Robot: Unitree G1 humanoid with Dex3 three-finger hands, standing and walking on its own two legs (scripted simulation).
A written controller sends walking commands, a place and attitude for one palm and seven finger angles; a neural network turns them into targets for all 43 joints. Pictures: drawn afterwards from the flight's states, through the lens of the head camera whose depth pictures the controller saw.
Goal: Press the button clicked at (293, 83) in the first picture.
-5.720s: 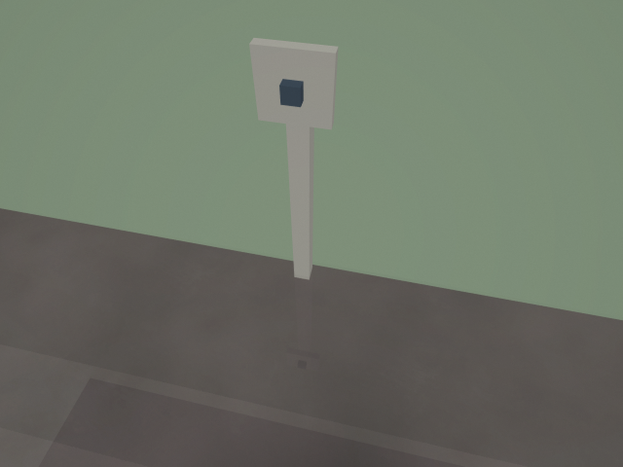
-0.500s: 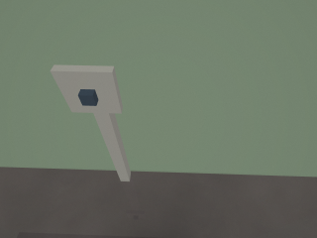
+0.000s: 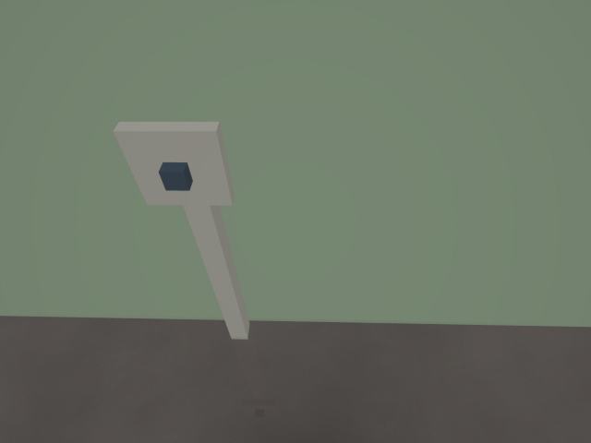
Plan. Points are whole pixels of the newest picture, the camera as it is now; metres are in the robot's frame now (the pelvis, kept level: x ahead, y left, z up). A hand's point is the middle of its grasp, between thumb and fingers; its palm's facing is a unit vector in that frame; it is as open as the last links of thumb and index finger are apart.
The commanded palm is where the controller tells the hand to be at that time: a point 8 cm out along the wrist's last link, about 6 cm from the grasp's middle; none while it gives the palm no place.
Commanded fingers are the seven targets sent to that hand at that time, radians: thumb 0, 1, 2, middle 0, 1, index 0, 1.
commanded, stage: come to a stop and stand still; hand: left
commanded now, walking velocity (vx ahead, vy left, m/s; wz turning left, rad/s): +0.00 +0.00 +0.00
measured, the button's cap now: (176, 175) +0.55 +0.26 +0.04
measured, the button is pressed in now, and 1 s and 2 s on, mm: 0 0 0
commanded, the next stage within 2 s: look again from close up in 0.06 s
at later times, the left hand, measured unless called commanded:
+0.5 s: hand out of the picture +0.02 +0.15 -0.17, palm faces +0.03 -0.98 -0.19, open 7.3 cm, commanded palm none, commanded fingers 0.00 0.90 0.90 -0.20 -0.30 -0.20 -0.30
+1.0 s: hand (203, 337) +0.25 +0.15 +0.01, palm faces +0.13 -0.99 +0.00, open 6.4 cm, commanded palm +0.15 +0.21 -0.05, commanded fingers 0.00 0.90 0.90 -0.61 -0.75 -0.61 -0.75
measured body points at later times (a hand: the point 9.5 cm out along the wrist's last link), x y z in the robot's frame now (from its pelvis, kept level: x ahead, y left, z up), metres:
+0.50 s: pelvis +0.03 -0.01 +0.00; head +0.04 -0.02 +0.45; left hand +0.02 +0.21 -0.16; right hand +0.01 -0.21 -0.16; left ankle +0.00 +0.10 -0.74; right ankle +0.05 -0.09 -0.74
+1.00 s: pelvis +0.02 -0.01 -0.02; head +0.04 -0.02 +0.43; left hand +0.24 +0.20 +0.02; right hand +0.20 -0.28 -0.10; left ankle +0.00 +0.10 -0.74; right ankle +0.05 -0.09 -0.74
